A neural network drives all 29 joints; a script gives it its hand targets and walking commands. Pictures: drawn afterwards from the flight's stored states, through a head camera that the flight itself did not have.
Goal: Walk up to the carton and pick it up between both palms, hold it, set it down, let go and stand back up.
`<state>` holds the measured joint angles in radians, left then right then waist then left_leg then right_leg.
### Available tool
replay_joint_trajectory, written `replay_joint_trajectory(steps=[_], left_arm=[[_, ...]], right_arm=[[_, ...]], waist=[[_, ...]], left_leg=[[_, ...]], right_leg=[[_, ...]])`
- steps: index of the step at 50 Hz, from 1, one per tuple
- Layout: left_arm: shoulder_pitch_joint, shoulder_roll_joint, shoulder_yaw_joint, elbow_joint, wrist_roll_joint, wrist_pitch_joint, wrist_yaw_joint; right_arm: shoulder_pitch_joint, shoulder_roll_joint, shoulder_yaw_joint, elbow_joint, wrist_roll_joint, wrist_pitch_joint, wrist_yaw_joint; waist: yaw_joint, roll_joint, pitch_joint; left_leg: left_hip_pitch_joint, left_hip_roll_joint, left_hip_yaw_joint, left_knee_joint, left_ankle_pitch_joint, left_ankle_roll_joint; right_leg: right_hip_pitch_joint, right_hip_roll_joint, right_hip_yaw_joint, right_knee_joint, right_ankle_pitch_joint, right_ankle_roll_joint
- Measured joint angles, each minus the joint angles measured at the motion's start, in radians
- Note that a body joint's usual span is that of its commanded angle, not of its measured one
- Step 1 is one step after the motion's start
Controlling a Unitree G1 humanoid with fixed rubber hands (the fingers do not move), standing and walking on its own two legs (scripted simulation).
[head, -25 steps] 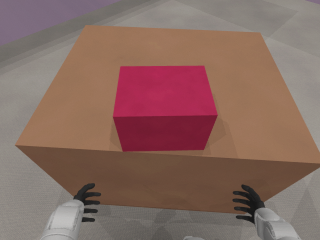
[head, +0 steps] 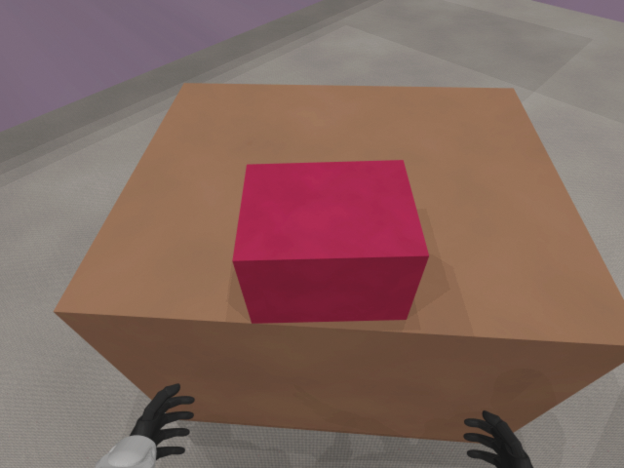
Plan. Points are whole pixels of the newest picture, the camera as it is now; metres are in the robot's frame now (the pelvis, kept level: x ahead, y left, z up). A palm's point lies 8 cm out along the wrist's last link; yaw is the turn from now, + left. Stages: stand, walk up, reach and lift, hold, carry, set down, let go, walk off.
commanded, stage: reach and lift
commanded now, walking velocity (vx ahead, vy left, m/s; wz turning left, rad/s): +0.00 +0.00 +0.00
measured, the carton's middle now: (326, 242) +0.46 -0.03 -0.01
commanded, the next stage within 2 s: none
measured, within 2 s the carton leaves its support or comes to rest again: neither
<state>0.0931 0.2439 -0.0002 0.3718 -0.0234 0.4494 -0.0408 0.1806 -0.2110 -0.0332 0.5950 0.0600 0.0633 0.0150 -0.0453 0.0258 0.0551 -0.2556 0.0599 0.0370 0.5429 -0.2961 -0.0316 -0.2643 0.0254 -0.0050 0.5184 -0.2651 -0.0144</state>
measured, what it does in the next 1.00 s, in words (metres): stands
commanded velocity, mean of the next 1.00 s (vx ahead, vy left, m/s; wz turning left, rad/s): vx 0.00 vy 0.00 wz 0.00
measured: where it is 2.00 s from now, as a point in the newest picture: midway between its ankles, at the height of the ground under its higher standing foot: outside the picture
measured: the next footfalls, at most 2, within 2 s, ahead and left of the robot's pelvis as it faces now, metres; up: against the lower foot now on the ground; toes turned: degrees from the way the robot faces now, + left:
none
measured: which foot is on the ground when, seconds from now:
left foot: down 0.00-1.00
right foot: down 0.00-1.00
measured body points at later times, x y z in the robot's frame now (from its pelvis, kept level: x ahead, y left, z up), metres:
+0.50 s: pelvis +0.00 +0.00 +0.01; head +0.00 +0.00 +0.46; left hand +0.19 +0.24 -0.06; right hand +0.16 -0.22 -0.08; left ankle -0.01 +0.13 -0.73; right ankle +0.00 -0.11 -0.73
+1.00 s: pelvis +0.03 +0.01 +0.01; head +0.03 +0.01 +0.46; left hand +0.23 +0.25 -0.03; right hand +0.23 -0.23 -0.03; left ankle -0.01 +0.13 -0.73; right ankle +0.00 -0.11 -0.73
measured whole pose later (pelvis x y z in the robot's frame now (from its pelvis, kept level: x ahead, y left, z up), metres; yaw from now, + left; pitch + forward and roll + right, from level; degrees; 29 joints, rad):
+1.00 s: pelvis +0.03 +0.01 +0.01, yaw +0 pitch -1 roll +0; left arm 0.21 0.24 -0.03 0.45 -0.15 -0.13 0.04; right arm 0.21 -0.22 -0.03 0.54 0.20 -0.24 0.05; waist 0.01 0.00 -0.01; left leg -0.08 0.04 0.05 0.34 -0.25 -0.02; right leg -0.10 0.01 0.01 0.33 -0.22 0.00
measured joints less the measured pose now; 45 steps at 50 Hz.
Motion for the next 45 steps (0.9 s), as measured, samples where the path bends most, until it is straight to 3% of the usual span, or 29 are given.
replay_joint_trajectory(steps=[6,11,23,36,45], left_arm=[[0.039,-0.011,0.028,0.046,0.024,-0.080,0.001],[0.089,0.010,0.024,0.067,-0.001,-0.162,0.021],[0.093,0.020,-0.051,0.108,-0.098,-0.320,0.063],[0.105,-0.012,-0.039,0.079,-0.096,-0.410,0.097],[0.124,-0.012,-0.030,0.066,-0.106,-0.518,0.094]], right_arm=[[0.030,-0.013,-0.011,-0.021,0.012,-0.033,0.007],[0.065,0.031,-0.019,-0.034,0.002,-0.064,0.011],[0.070,0.077,-0.020,-0.013,-0.028,-0.139,0.011],[0.056,0.001,-0.017,-0.044,0.063,-0.201,0.033],[0.048,-0.008,-0.008,-0.061,0.119,-0.264,0.040]], waist=[[0.024,-0.039,0.009],[0.033,-0.056,0.001],[0.031,-0.020,-0.034],[0.054,-0.034,-0.044],[0.060,-0.026,-0.054]], left_leg=[[0.062,-0.002,0.006,-0.082,0.046,0.001],[0.071,-0.004,-0.002,-0.106,0.063,0.000],[0.106,-0.020,-0.006,-0.135,0.068,0.009],[0.169,-0.023,0.021,-0.199,0.070,0.013],[0.175,-0.024,0.022,-0.207,0.059,0.013]], right_leg=[[0.052,0.000,0.003,-0.061,0.035,-0.006],[0.061,-0.002,-0.005,-0.079,0.046,-0.010],[0.102,-0.017,-0.009,-0.114,0.051,0.002],[0.153,-0.018,0.017,-0.170,0.058,0.009],[0.162,-0.019,0.018,-0.186,0.051,0.013]])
